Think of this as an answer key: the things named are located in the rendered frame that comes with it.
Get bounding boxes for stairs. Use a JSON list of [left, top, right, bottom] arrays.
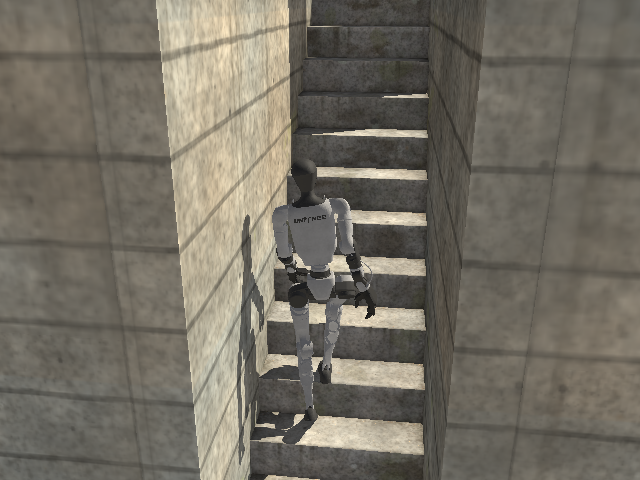
[[250, 0, 430, 480]]

